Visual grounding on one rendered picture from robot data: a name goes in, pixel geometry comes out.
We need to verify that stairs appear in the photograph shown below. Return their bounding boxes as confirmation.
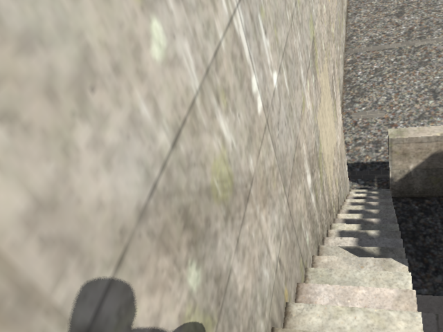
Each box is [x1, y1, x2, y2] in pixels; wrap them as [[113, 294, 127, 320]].
[[271, 189, 424, 332]]

